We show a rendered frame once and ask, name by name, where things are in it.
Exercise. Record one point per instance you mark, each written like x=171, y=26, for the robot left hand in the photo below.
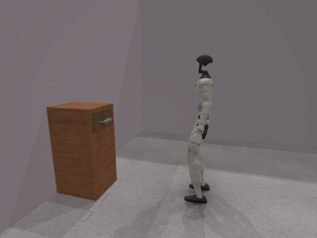
x=196, y=140

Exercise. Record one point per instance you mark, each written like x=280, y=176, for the robot left foot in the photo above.
x=194, y=198

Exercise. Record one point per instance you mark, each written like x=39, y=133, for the cabinet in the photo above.
x=84, y=163

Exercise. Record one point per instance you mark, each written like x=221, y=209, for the robot left forearm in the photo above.
x=203, y=118

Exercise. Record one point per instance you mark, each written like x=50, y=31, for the robot left upper arm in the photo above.
x=204, y=84

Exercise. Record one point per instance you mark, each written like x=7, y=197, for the robot torso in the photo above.
x=200, y=100

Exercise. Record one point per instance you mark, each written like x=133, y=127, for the handle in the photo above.
x=106, y=121

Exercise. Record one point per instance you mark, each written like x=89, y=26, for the drawer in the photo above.
x=96, y=117

